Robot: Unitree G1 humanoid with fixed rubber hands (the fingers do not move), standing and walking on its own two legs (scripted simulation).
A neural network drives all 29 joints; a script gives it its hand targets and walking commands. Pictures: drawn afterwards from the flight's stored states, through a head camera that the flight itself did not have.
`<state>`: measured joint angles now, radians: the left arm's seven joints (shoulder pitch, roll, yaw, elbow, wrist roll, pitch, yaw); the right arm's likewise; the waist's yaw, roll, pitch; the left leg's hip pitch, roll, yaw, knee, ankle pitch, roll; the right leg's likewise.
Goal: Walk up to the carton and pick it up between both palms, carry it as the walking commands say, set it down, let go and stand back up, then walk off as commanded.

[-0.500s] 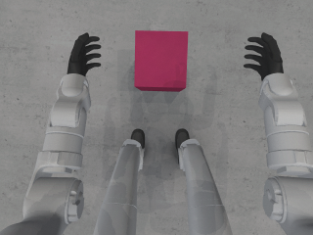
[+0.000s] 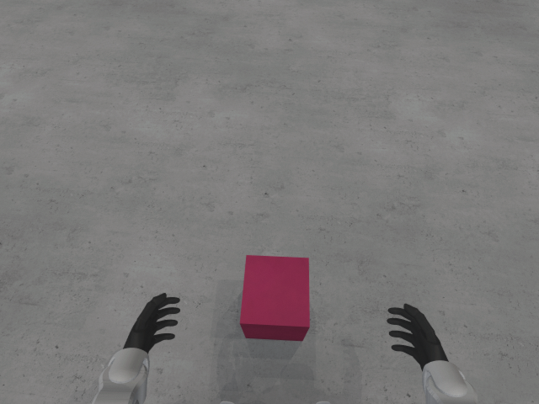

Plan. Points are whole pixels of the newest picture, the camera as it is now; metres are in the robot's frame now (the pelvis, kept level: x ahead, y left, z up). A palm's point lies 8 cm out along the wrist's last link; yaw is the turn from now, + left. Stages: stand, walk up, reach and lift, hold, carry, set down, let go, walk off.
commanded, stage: let go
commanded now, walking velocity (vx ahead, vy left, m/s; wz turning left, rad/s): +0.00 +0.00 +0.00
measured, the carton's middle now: (275, 300) +0.44 +0.00 -0.64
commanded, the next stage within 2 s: stand in 0.58 s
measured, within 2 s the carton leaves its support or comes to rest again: neither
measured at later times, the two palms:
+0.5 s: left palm (111, 375) +0.18 +0.24 -0.06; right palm (441, 382) +0.18 -0.22 -0.05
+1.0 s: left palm out of the picture +0.11 +0.30 -0.08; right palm out of the picture +0.13 -0.28 -0.06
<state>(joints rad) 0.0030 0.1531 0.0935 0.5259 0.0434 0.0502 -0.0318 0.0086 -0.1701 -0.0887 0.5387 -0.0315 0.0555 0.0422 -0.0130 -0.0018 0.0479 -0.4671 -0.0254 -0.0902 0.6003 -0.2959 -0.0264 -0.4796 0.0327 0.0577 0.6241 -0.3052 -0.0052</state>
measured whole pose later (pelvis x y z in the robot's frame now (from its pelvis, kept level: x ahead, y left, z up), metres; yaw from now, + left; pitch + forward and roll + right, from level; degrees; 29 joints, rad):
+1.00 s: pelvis +0.01 +0.01 +0.01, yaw +0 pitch -2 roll +0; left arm 0.30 0.32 0.07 0.76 0.04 -0.01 0.01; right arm 0.28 -0.33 -0.06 0.74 -0.04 -0.01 0.00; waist 0.00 -0.01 -0.13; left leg -0.17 -0.03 -0.09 0.53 -0.31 0.00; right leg -0.17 0.03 0.05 0.51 -0.30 0.00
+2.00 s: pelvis -0.03 +0.01 +0.01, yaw +0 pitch -3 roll +0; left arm 0.24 0.34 0.02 1.01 0.01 -0.03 0.00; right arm 0.20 -0.35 -0.01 1.00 -0.02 -0.03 -0.01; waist 0.02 -0.01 -0.02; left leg -0.20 -0.02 -0.09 0.47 -0.22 -0.01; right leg -0.19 0.02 0.06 0.47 -0.22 0.00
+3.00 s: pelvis -0.02 +0.06 +0.00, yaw +0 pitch -1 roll +0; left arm 0.19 0.31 0.02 1.07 0.02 0.04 0.05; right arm 0.27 -0.29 -0.02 1.09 -0.02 0.06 -0.01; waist 0.01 -0.03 0.01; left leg -0.28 -0.07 0.01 0.57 -0.27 0.06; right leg -0.28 -0.04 0.10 0.58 -0.30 0.05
